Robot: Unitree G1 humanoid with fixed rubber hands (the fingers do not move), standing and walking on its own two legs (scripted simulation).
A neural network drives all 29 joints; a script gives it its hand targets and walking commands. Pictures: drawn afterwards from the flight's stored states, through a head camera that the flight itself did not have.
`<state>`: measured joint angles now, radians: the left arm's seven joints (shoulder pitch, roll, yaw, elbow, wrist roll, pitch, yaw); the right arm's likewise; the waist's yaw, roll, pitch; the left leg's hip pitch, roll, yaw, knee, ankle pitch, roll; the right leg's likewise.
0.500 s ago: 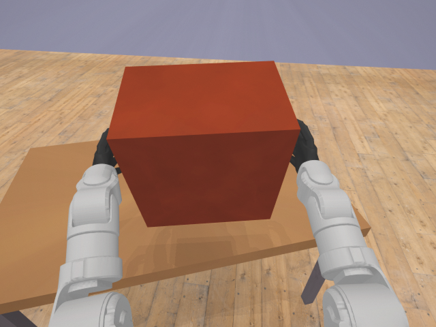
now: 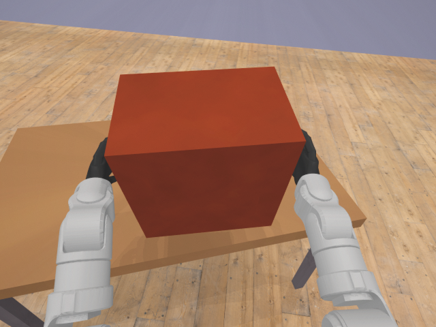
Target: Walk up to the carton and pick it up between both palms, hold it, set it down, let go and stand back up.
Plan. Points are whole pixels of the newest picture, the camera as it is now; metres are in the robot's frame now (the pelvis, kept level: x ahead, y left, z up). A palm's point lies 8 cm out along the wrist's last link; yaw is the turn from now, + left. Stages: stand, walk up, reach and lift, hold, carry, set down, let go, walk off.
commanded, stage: hold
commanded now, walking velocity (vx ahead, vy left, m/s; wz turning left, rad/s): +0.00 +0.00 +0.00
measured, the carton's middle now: (204, 159) +0.41 -0.02 +0.13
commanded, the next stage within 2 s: set down in 0.10 s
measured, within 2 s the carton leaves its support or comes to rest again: neither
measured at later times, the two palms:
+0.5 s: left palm (91, 210) +0.34 +0.19 +0.08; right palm (278, 155) +0.38 -0.15 +0.16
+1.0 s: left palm (133, 177) +0.40 +0.12 +0.11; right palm (315, 168) +0.38 -0.23 +0.13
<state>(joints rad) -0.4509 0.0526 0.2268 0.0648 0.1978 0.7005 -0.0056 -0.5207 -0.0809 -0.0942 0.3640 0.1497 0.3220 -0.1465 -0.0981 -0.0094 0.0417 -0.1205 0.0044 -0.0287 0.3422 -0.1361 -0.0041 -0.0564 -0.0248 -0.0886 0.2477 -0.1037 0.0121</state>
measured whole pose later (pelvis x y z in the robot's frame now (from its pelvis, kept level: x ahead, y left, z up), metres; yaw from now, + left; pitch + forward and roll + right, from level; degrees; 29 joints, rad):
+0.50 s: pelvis +0.01 -0.03 +0.00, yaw +0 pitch -8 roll +0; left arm -0.41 0.03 0.37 0.29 0.29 0.50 -0.09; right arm -0.61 0.07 -0.22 0.61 -0.06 0.06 -0.10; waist -0.01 -0.11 0.07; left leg 0.00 0.02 -0.04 0.28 -0.14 -0.03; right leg 0.02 -0.01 -0.10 0.28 -0.16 -0.02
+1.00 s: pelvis +0.04 -0.02 +0.00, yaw -3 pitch -5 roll +0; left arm -0.45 -0.09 0.33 0.33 0.31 0.41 0.01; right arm -0.50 -0.11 -0.09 0.57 0.07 0.00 -0.14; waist -0.05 -0.01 0.05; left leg 0.00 0.03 0.03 0.26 -0.16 -0.01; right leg -0.01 -0.01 -0.03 0.26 -0.16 0.00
